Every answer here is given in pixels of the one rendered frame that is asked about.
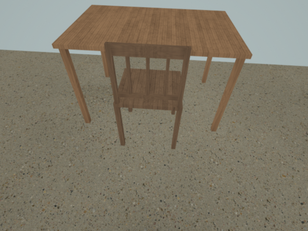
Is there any table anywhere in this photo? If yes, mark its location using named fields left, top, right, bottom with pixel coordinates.
left=52, top=5, right=252, bottom=131

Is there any chair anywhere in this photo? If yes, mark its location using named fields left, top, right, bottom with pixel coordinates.
left=104, top=42, right=192, bottom=149

